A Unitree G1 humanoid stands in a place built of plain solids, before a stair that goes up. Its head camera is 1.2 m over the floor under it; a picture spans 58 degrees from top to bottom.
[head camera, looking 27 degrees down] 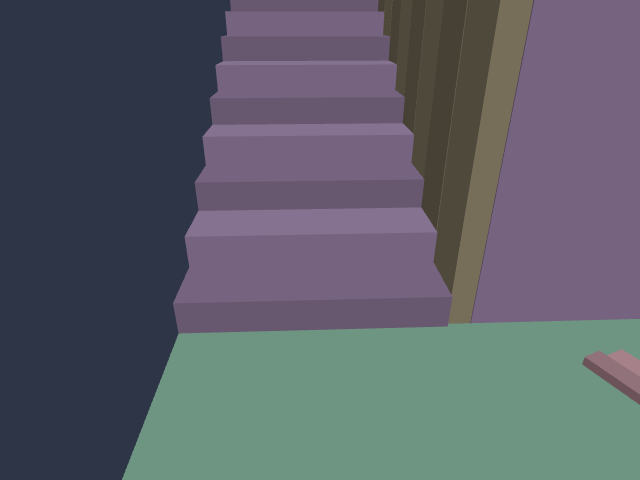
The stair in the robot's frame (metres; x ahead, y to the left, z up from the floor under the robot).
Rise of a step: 0.16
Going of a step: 0.30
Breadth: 1.17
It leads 2 degrees to the left of straight ahead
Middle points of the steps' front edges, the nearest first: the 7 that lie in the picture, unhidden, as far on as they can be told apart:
1.49 0.02 0.16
1.79 0.04 0.32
2.09 0.05 0.47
2.39 0.06 0.63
2.69 0.07 0.78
2.99 0.08 0.94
3.29 0.10 1.10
